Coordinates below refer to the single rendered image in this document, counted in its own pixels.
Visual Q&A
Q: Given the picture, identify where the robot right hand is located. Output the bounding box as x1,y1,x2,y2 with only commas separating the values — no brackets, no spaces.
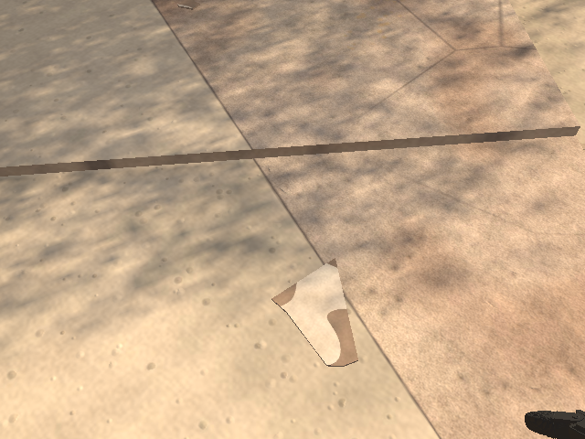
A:
525,410,585,439

